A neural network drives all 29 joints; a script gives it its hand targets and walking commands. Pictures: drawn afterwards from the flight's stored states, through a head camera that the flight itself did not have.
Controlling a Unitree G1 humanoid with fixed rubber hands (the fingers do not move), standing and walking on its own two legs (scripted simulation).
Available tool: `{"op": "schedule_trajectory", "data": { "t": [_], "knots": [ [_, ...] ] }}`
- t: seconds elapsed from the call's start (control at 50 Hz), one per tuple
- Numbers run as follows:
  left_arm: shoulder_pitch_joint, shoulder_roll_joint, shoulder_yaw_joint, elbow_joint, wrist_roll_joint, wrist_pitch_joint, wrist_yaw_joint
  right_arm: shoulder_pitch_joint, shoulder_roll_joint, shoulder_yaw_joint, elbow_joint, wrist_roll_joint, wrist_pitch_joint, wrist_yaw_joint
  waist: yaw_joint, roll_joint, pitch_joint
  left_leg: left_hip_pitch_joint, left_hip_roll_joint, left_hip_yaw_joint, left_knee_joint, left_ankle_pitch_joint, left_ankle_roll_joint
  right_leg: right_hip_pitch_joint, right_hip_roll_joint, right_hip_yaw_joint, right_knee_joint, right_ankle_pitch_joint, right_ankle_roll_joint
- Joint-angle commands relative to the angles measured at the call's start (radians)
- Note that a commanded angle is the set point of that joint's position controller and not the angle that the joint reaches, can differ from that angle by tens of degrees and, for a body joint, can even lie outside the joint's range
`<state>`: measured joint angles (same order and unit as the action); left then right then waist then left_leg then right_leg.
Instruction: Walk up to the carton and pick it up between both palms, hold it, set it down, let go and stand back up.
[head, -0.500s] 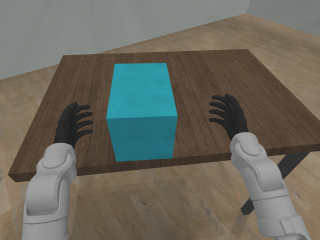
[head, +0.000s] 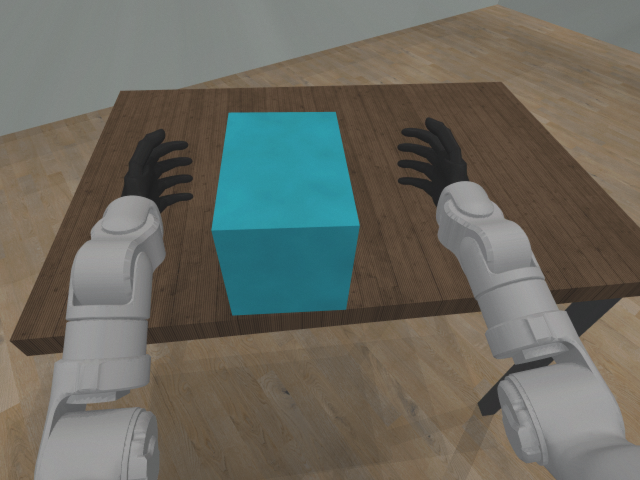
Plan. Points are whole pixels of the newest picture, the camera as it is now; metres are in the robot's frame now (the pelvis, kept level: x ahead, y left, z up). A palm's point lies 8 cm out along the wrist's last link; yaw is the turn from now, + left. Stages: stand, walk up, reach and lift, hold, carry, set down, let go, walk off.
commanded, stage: reach and lift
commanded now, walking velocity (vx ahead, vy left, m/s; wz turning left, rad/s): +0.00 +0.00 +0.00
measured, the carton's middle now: (286, 209) +0.48 +0.05 +0.07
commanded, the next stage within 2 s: none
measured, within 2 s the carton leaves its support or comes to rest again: neither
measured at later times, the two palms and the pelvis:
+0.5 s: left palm (147, 137) +0.46 +0.21 +0.21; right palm (425, 130) +0.48 -0.13 +0.21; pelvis +0.01 +0.01 +0.00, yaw +1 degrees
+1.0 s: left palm (159, 169) +0.47 +0.22 +0.15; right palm (425, 176) +0.48 -0.15 +0.14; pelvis +0.02 +0.01 +0.00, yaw +1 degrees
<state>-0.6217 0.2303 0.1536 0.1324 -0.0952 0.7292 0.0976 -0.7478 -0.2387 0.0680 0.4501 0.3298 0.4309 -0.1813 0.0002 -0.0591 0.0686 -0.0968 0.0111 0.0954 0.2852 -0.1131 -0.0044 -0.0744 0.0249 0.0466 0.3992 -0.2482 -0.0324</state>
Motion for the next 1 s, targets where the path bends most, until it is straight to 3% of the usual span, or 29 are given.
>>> {"op": "schedule_trajectory", "data": {
  "t": [0.0,0.16,0.28,0.34,0.54,0.7,0.88,0.98],
  "knots": [
    [-0.607,0.184,0.039,0.075,-0.054,-0.08,0.018,-0.503,-0.165,-0.042,-0.036,0.118,-0.047,-0.026,0.014,0.058,-0.523,0.089,0.003,-0.049,0.074,0.169,0.004,-0.051,0.004,-0.005,-0.08,0.472,0.079],
    [-0.789,0.227,0.031,0.243,-0.069,-0.156,0.035,-0.699,-0.19,-0.042,0.092,0.126,-0.079,-0.022,0.051,0.076,-0.745,0.09,0.002,-0.055,0.135,0.266,-0.012,-0.083,0.013,-0.011,-0.051,0.566,0.074],
    [-0.903,0.245,0.012,0.444,-0.077,-0.214,0.034,-0.811,-0.209,-0.042,0.264,0.131,-0.095,-0.007,0.049,0.091,-0.778,0.09,0.004,-0.067,0.157,0.29,-0.024,-0.139,0.022,-0.025,-0.047,0.547,0.065],
    [-0.961,0.247,-0.002,0.47,-0.083,-0.254,0.041,-0.846,-0.221,-0.048,0.317,0.134,-0.118,0.004,0.041,0.113,-0.845,0.14,0.009,-0.077,0.184,0.361,-0.042,-0.17,0.033,-0.04,-0.043,0.574,0.057],
    [-1.043,0.235,-0.043,0.779,-0.092,-0.419,0.026,-0.897,-0.208,-0.037,0.533,0.106,-0.194,0.037,0.033,0.095,-0.802,0.125,0.015,-0.091,0.188,0.345,-0.053,-0.243,0.029,-0.056,-0.061,0.5,0.055],
    [-1.011,0.201,-0.059,0.91,-0.107,-0.574,0.001,-0.855,-0.152,-0.022,0.524,0.06,-0.282,0.055,0.034,0.044,-0.836,0.061,0.013,-0.087,0.178,0.33,-0.039,-0.231,0.013,-0.05,-0.051,0.542,0.074],
    [-0.96,0.151,-0.042,0.986,-0.088,-0.688,-0.021,-0.819,-0.117,-0.018,0.489,0.016,-0.364,0.072,0.053,0.029,-0.903,0.018,0.012,-0.084,0.189,0.352,-0.034,-0.252,0.004,-0.048,-0.023,0.604,0.089],
    [-0.94,0.117,-0.033,1.01,-0.053,-0.729,-0.029,-0.794,-0.106,-0.038,0.514,-0.014,-0.391,0.083,0.043,0.041,-0.911,0.022,0.015,-0.084,0.191,0.357,-0.034,-0.298,0.006,-0.054,-0.019,0.586,0.084]
  ]
}}
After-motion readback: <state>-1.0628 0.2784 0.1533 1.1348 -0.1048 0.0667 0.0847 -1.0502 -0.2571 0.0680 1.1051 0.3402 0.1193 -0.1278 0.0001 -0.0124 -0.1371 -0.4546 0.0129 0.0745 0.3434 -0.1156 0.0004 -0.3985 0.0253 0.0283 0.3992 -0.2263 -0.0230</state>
